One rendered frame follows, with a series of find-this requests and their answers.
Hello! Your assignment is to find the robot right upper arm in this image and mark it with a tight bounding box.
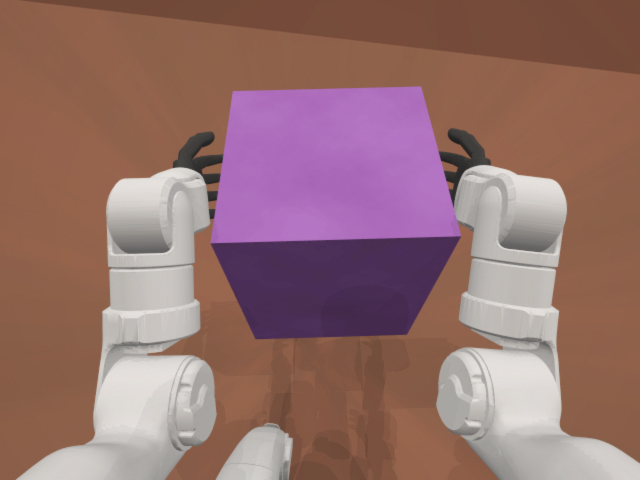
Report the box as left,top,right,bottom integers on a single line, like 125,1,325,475
436,347,640,480

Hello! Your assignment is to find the carton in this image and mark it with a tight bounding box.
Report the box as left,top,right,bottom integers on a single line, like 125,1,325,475
211,86,461,339

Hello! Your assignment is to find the right robot hand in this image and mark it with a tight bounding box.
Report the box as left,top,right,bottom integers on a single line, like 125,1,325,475
439,128,491,207

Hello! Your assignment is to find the robot left thigh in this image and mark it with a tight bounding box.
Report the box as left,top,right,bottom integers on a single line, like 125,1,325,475
216,427,293,480

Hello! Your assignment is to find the robot left forearm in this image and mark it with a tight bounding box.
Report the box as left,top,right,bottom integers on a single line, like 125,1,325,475
93,168,210,431

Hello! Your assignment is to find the robot right forearm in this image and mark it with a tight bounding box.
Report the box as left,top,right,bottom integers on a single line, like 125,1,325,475
454,165,567,418

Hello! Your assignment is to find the left robot hand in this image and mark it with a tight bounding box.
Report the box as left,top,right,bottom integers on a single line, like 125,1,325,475
173,132,224,219

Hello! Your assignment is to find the robot left upper arm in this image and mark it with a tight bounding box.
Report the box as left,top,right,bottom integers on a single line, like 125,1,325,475
16,355,216,480

